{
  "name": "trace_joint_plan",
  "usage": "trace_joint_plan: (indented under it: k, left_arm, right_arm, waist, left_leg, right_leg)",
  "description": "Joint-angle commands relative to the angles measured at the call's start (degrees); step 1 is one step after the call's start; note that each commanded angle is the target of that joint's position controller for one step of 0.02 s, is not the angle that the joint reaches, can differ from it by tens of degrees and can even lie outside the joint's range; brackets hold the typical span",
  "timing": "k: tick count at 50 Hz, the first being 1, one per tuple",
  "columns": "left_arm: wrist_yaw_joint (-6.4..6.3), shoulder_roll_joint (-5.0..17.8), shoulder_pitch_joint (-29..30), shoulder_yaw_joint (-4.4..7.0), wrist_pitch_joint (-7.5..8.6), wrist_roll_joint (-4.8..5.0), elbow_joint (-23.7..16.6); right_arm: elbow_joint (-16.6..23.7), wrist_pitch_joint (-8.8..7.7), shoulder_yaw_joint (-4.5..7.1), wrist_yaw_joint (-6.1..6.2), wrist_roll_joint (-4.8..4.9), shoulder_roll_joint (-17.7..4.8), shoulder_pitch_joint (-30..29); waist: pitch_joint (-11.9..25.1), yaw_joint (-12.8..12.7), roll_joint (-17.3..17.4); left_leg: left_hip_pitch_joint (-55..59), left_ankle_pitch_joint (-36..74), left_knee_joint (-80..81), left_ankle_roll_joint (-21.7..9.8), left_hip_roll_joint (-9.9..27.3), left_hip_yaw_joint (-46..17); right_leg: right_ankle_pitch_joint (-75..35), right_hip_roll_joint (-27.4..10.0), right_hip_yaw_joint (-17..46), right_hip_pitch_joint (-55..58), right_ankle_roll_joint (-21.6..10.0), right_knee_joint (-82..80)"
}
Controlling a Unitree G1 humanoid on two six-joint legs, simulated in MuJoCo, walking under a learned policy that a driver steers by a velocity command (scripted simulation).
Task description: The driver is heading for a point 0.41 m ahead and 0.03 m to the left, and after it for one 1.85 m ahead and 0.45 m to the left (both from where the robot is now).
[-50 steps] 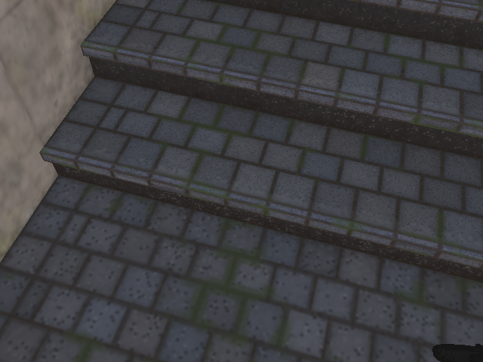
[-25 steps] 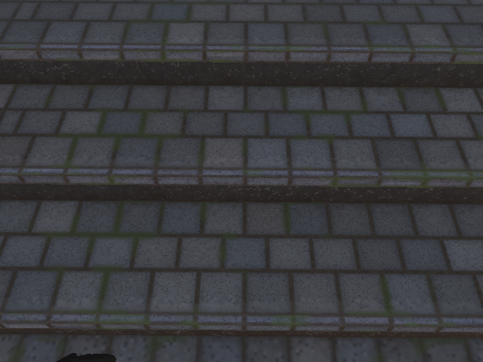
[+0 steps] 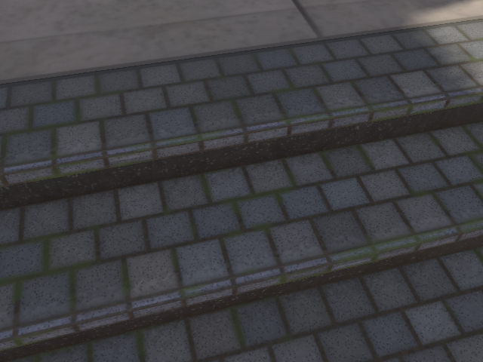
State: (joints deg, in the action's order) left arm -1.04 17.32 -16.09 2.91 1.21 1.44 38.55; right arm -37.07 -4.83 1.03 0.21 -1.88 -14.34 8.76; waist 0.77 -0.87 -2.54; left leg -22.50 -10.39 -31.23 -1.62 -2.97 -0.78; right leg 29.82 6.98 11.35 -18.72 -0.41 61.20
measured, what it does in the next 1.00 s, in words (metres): climbs: right foot 0.15 m higher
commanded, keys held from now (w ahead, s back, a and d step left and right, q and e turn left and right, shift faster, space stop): w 0.26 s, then w+q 0.08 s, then q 0.66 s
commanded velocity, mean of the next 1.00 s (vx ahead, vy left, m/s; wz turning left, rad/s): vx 0.28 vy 0.00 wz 0.18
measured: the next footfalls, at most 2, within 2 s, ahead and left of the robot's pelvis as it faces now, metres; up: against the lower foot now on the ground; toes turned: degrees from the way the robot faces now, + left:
right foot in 0.44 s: +0.41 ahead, -0.21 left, +0.15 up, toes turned -10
left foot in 1.02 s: +0.45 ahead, +0.10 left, +0.15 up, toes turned +21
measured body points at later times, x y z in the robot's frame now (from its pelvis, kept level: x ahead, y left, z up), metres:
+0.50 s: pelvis +0.25 -0.08 +0.05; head +0.30 -0.07 +0.50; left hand +0.53 +0.08 +0.02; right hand +0.16 -0.31 -0.08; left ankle +0.09 +0.11 -0.61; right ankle +0.37 -0.20 -0.58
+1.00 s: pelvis +0.39 -0.04 +0.15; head +0.40 -0.03 +0.60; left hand +0.44 +0.24 +0.03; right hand +0.62 -0.23 +0.07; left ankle +0.41 +0.08 -0.54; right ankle +0.38 -0.20 -0.58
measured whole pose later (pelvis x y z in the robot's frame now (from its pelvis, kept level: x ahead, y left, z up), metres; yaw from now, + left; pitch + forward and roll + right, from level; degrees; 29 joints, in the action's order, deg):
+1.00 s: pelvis +0.39 -0.04 +0.15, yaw +15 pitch +0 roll -1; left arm -2.6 14.1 -11.8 2.6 -2.0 1.1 41.9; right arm -31.8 4.7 1.7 0.3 0.7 -12.1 10.1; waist -0.5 -0.4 0.1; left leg -31.1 -13.9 -54.5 0.2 5.4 4.6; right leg 18.9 -12.4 -22.2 -8.0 4.6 30.7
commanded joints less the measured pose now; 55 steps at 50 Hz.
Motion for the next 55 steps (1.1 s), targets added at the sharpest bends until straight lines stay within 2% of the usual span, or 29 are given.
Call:
trace_joint_plan:
  k: [1,6,8,13,16,17,18,20,21,22,23,24,25,26,27,28,30,31,36,39,43,46,48,49,51,52,53,54,55]
  left_arm:
    - [0.47,6.1,0.5,0.95,0.97,0.32,-5.3]
    - [1.57,-3.6,3.6,-1.86,0.72,-0.03,-7.1]
    - [0.91,-6.0,4.8,-3.08,0.33,0.11,-7.7]
    - [0.61,-8.8,16.3,-6.08,1.16,-0.61,-15.5]
    - [2.54,-9.7,25.1,-8.05,2.82,-1.41,-22.2]
    - [3.33,-8.9,27.5,-8.49,3.36,-1.96,-22.8]
    - [3.34,-11.6,29.2,-9.06,3.89,-1.24,-24.5]
    - [2.75,-3.9,15.5,-4.60,4.46,-0.07,-20.0]
    - [2.26,0.2,5.8,-2.70,3.69,0.53,-17.4]
    - [1.74,4.5,-0.3,-1.06,2.94,-0.65,-15.0]
    - [1.61,11.6,-6.6,1.17,2.71,-4.88,-11.7]
    - [1.12,10.6,-9.7,0.62,1.84,-6.43,-10.0]
    - [1.19,6.6,-3.5,-0.15,2.06,-5.71,-10.0]
    - [1.24,3.6,1.8,-0.72,1.41,-2.69,-7.7]
    - [1.70,-1.8,6.4,-1.98,1.99,-1.12,-4.4]
    - [1.84,-5.5,9.1,-2.49,2.70,-1.61,-2.1]
    - [1.87,-7.0,10.9,-2.19,3.03,-2.25,1.5]
    - [1.03,-7.6,10.1,-2.11,3.08,-2.38,2.4]
    - [-1.85,0.2,10.5,-0.60,1.79,-5.03,1.7]
    - [-3.16,2.3,7.4,-0.36,0.17,-2.99,1.3]
    - [-4.58,3.6,4.6,0.57,-1.36,-2.38,0.1]
    - [-3.57,6.3,10.5,1.97,-2.46,-1.80,-2.8]
    - [-1.87,8.4,10.0,2.76,-2.57,-0.49,-2.2]
    - [-0.84,8.4,10.8,2.91,-2.49,0.45,-1.6]
    - [1.00,3.8,10.4,1.73,-2.58,2.49,0.8]
    - [0.68,0.6,8.8,0.84,-2.27,-0.95,-0.9]
    - [-0.13,-2.3,7.2,-0.08,-1.24,-2.88,-4.7]
    - [-0.22,0.3,8.0,0.67,-0.86,-0.77,-2.8]
    - [-0.22,0.1,11.4,0.56,-0.29,0.18,-3.1]
  right_arm:
    - [0.3,1.38,3.23,0.88,1.39,-7.3,10.9]
    - [-5.2,1.57,1.51,0.63,0.46,-3.0,14.5]
    - [-8.4,1.70,1.22,0.89,0.76,-2.4,18.7]
    - [-13.8,2.40,0.54,2.76,1.12,-1.5,23.2]
    - [-16.2,3.93,0.33,4.56,3.09,-2.6,27.2]
    - [-15.6,4.12,0.75,4.62,3.46,-4.0,27.1]
    - [-16.5,4.44,1.09,4.79,4.51,-5.2,27.7]
    - [-17.0,3.36,1.45,3.09,1.85,-11.1,26.7]
    - [-17.1,3.54,2.36,2.49,2.02,-14.3,23.5]
    - [-14.9,2.64,3.02,2.50,2.51,-14.0,19.4]
    - [-11.5,1.09,1.50,2.41,1.55,-5.2,23.3]
    - [-14.8,-0.12,1.53,0.57,0.94,-2.6,25.9]
    - [-14.2,-0.32,2.89,-0.74,3.10,-0.4,24.0]
    - [-9.5,2.10,2.19,-0.45,4.02,1.7,15.4]
    - [-6.9,3.88,1.16,0.52,3.10,3.5,12.3]
    - [-6.7,5.20,1.82,1.21,3.34,1.4,12.8]
    - [-5.3,6.28,0.92,1.50,3.43,2.6,13.6]
    - [-4.2,6.26,0.51,1.74,2.99,3.2,12.3]
    - [-1.1,7.44,1.67,3.41,1.42,-0.9,10.4]
    - [3.8,9.16,2.09,3.87,1.67,-2.5,5.1]
    - [9.1,9.28,1.27,2.35,1.35,-1.9,-2.0]
    - [10.2,8.30,1.01,0.20,2.08,-0.7,-3.2]
    - [10.3,8.97,2.58,-0.15,2.94,-2.9,-1.3]
    - [9.8,9.13,3.38,-0.21,2.96,-3.7,1.3]
    - [4.9,7.60,5.70,0.68,2.30,-6.2,12.3]
    - [4.4,6.69,7.16,0.88,0.57,-11.9,14.2]
    - [6.6,6.09,7.77,0.40,-1.89,-18.6,14.1]
    - [8.3,4.93,7.05,-0.88,-2.31,-15.7,11.6]
    - [8.1,4.56,6.28,-0.96,-1.33,-13.6,8.8]
  waist:
    - [-1.3,4.6,8.5]
    - [-6.5,2.1,6.7]
    - [-4.7,2.6,8.4]
    - [-7.3,2.9,8.2]
    - [-4.9,3.8,6.9]
    - [-3.0,4.8,4.9]
    - [-1.8,4.3,8.7]
    - [10.2,-3.7,19.6]
    - [13.1,-10.3,23.4]
    - [16.5,-13.0,21.2]
    - [27.6,-9.5,-5.4]
    - [37.1,-8.9,-17.2]
    - [30.3,-6.1,-10.0]
    - [17.1,-3.7,-6.6]
    - [3.9,-0.1,-5.1]
    - [-0.1,2.8,-2.7]
    - [-3.3,5.5,-3.8]
    - [-3.9,4.9,-2.9]
    - [1.7,4.3,-2.8]
    - [-0.3,2.9,-2.3]
    - [-1.1,1.0,-1.5]
    - [2.5,1.8,-3.2]
    - [4.1,1.8,-7.7]
    - [4.5,3.1,-7.6]
    - [4.5,7.7,-0.5]
    - [0.4,6.0,13.4]
    - [8.1,1.3,20.9]
    - [16.4,3.8,10.2]
    - [11.8,3.7,7.9]
  left_leg:
    - [25.3,-22.9,16.7,-12.4,23.1,-32.9]
    - [13.1,-6.8,18.1,-12.3,17.4,-16.1]
    - [16.6,-2.6,17.9,-14.1,19.8,-15.4]
    - [19.4,1.3,19.7,-10.0,19.2,-8.8]
    - [16.4,5.9,24.4,-9.0,16.5,-7.9]
    - [9.1,8.2,30.8,-10.5,15.9,-6.8]
    - [5.5,18.3,34.3,-9.4,16.5,-6.1]
    - [18.9,83.9,19.2,-7.4,16.7,-2.7]
    - [26.8,92.9,9.5,-4.7,17.1,-2.8]
    - [24.8,88.1,-1.3,-2.4,16.4,-4.3]
    - [4.3,45.3,-25.0,1.0,6.9,-4.2]
    - [-1.6,-7.2,-54.7,2.6,-4.5,-11.7]
    - [-8.8,-9.8,-73.0,3.5,-3.6,-18.5]
    - [-16.5,-12.5,-76.7,2.6,0.4,-8.0]
    - [-21.1,-11.3,-75.1,0.8,3.9,-5.2]
    - [-18.3,-10.6,-72.0,-0.3,6.2,-5.3]
    - [-17.4,-8.8,-66.7,-1.5,5.8,-3.4]
    - [-17.8,-5.8,-64.2,-1.2,5.4,-4.1]
    - [-19.6,-1.5,-63.1,4.1,3.5,1.9]
    - [-29.9,-6.5,-73.7,4.9,4.5,-0.5]
    - [-36.1,-7.1,-64.0,5.9,8.1,-1.0]
    - [-13.4,-3.4,-31.6,4.1,9.3,4.5]
    - [-5.5,-7.3,-23.4,2.4,7.9,7.2]
    - [-1.8,-3.7,-16.1,0.6,7.3,7.8]
    - [8.2,8.4,9.3,-3.5,0.2,10.1]
    - [19.8,42.5,6.6,-4.9,6.3,-3.6]
    - [25.6,64.7,2.4,-16.1,20.3,-27.7]
    - [25.0,47.1,7.9,-21.6,25.3,-36.0]
    - [21.2,30.4,9.6,-20.8,23.9,-32.1]
  right_leg:
    - [-3.5,-6.8,-3.0,-32.7,3.4,25.5]
    - [-6.2,-7.0,-4.2,-41.0,3.4,41.8]
    - [-4.8,-6.4,-5.0,-50.8,3.9,56.5]
    - [-6.0,-9.5,-6.2,-66.1,3.2,59.0]
    - [-13.7,-15.9,-14.8,-57.4,4.3,36.7]
    - [-17.6,-15.4,-19.4,-40.2,4.0,22.4]
    - [-14.4,-14.1,-19.9,-24.1,2.8,11.0]
    - [-9.9,-4.3,-23.1,-6.0,-1.8,9.1]
    - [-13.6,-4.1,-18.4,-2.6,-3.8,-2.1]
    - [-21.6,-8.2,-9.4,4.8,-5.3,-8.2]
    - [-45.0,-27.1,19.3,26.1,-13.8,-19.3]
    - [-47.9,-35.1,40.8,28.3,-20.2,-36.4]
    - [-37.3,-38.8,37.0,17.8,-18.5,-39.3]
    - [-21.2,-35.6,24.5,8.5,-15.1,-38.6]
    - [-15.3,-30.6,11.7,-3.3,-10.5,-37.7]
    - [-11.9,-26.5,0.6,-9.1,-7.0,-37.4]
    - [-14.6,-23.0,-10.6,-10.4,-4.6,-39.4]
    - [-20.7,-23.9,-12.1,-9.7,-5.5,-41.8]
    - [-39.9,-28.0,-19.1,-0.3,-12.2,-44.4]
    - [-27.8,-30.6,-17.1,6.2,-11.8,-46.1]
    - [-24.3,-31.0,-19.6,17.1,-10.0,-44.7]
    - [-23.0,-27.0,-27.5,9.7,-7.7,-42.9]
    - [-30.2,-31.2,-25.4,11.1,-7.6,-41.8]
    - [-36.9,-31.6,-25.4,12.5,-6.5,-38.3]
    - [-45.7,-22.6,-28.8,14.5,-1.3,-19.5]
    - [-9.8,-18.4,-26.5,-6.0,3.3,-1.5]
    - [7.1,-9.6,-19.5,-19.8,9.2,18.9]
    - [6.2,-8.2,-9.0,-22.2,9.9,30.3]
    - [1.7,-9.2,-7.4,-26.0,8.7,32.0]
Over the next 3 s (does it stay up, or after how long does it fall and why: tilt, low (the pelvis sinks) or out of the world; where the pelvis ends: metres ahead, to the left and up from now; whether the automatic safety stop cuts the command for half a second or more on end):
stays up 0.34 -0.02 0.14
